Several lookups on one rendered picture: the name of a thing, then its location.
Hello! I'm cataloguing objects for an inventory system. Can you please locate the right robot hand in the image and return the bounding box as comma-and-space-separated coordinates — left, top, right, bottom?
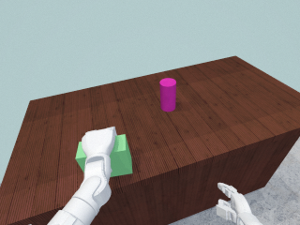
216, 183, 252, 225

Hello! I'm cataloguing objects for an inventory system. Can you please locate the sponge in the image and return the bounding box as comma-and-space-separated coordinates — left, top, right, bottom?
75, 134, 133, 177

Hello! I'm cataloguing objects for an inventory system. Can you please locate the table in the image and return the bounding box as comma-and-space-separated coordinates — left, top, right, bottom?
0, 55, 300, 225

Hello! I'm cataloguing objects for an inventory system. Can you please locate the left robot hand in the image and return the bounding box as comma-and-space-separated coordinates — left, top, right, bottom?
82, 127, 117, 172

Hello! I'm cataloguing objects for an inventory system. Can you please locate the robot right forearm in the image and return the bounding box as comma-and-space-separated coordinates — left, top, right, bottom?
236, 212, 262, 225

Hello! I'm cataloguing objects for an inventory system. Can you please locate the robot left forearm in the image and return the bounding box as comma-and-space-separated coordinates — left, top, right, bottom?
47, 153, 112, 225

